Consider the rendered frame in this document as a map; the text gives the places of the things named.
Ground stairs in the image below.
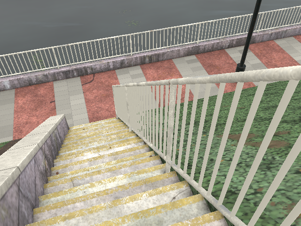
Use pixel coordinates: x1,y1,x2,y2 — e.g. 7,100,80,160
24,117,229,226

